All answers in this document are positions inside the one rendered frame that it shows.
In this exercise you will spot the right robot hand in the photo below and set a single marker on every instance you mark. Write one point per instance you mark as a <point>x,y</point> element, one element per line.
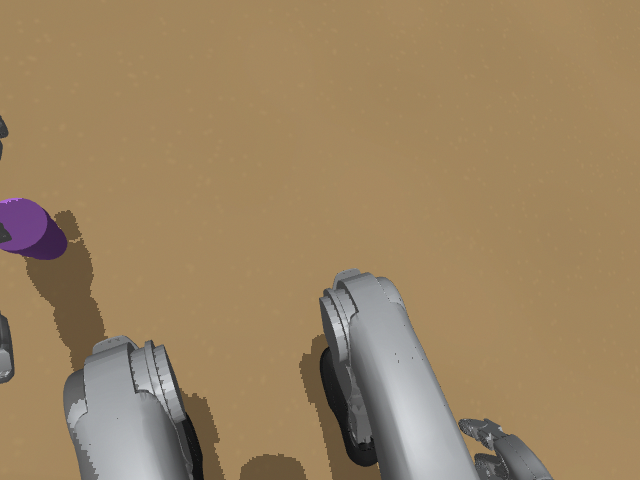
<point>514,460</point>

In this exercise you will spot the right robot foot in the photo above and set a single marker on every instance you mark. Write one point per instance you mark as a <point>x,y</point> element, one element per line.
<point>362,454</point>

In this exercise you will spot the left robot foot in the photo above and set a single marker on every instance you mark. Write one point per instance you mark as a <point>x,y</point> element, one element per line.
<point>194,447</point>

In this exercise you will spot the cup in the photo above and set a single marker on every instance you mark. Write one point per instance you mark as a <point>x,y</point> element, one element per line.
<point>34,233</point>

